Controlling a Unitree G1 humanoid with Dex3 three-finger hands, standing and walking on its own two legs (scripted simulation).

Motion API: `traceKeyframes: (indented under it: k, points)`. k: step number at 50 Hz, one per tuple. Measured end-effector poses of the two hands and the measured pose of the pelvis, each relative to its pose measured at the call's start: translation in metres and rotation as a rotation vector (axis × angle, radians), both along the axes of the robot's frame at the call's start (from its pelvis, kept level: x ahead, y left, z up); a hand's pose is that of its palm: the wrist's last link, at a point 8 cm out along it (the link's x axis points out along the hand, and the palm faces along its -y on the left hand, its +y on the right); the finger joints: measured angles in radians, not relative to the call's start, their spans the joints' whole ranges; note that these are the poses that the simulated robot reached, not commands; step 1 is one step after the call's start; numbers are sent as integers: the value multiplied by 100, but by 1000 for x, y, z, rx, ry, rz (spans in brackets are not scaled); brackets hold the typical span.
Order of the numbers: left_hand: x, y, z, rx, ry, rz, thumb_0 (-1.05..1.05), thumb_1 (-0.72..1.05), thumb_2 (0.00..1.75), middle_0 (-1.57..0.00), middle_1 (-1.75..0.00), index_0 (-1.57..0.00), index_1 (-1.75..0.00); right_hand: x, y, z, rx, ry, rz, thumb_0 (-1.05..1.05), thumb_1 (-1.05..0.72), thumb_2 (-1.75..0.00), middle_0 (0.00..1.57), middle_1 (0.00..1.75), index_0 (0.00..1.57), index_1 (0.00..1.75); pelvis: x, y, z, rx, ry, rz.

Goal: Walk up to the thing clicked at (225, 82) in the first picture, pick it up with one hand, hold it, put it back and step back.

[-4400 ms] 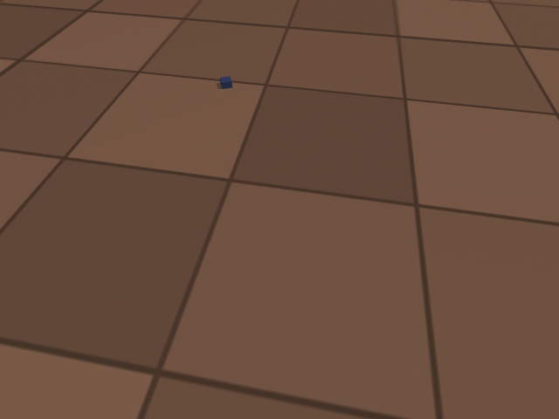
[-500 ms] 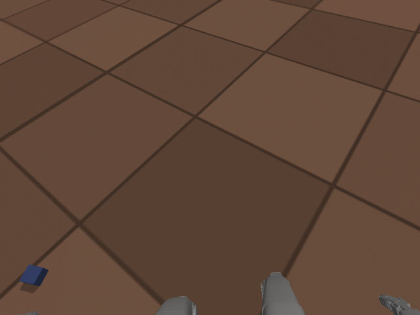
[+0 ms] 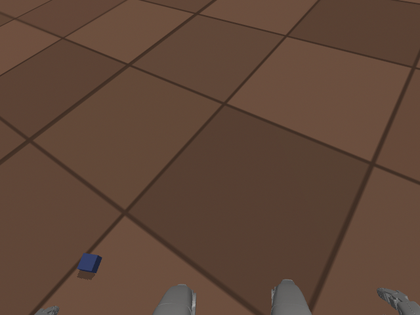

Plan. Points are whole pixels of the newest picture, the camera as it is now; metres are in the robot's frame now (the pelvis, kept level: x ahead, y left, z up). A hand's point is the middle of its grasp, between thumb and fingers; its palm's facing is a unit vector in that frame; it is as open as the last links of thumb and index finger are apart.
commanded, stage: walk up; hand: left
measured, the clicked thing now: (89, 262) +0.36 +0.65 -0.70
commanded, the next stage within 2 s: none
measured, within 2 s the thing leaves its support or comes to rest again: neither
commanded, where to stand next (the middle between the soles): -0.08 +0.47 m, yaw -13 degrees
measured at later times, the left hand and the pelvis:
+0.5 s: hand out of the picture -0.01 +0.51 -0.10, palm faces -0.09 -0.82 -0.57, open 7.4 cm; pelvis -0.09 +0.22 +0.01, yaw -3 degrees
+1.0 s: hand out of the picture -0.11 +0.74 -0.12, palm faces -0.16 -0.82 -0.55, open 7.4 cm; pelvis -0.19 +0.45 +0.00, yaw -8 degrees
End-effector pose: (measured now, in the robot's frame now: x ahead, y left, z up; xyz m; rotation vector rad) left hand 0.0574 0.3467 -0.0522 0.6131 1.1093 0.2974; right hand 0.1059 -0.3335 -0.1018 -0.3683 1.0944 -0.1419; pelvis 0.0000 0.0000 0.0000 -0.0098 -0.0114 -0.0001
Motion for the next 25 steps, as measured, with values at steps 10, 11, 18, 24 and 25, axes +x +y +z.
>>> traceKeyframes:
  k: [10,11,18,24,25]
  points:
    - [-18,121,-16,16,44,42,1,91,90,-20,-30,-20,-30,-60,107,11,-39,-3,-77,0,-90,-90,21,30,21,30,-32,100,0,-29,-14,-27]
    - [-18,124,-16,2,46,33,1,91,90,-20,-30,-20,-30,-67,117,12,-31,4,-85,1,-90,-90,21,30,21,30,-35,106,3,-28,-14,-31]
    - [-35,141,-16,-48,34,-44,1,90,90,-21,-30,-20,-30,-98,171,-5,9,18,-106,1,-90,-90,21,30,21,30,-56,158,1,-27,-14,-75]
    - [-64,185,-5,-44,-12,-29,1,90,90,-21,-30,-21,-30,-115,225,-10,36,43,-78,1,-90,-90,21,30,21,30,-84,209,6,-20,-37,-57]
    - [-68,196,-2,-40,-17,-29,1,90,90,-21,-30,-21,-30,-118,233,-10,38,38,-74,1,-90,-90,21,30,21,30,-88,219,6,-13,-36,-58]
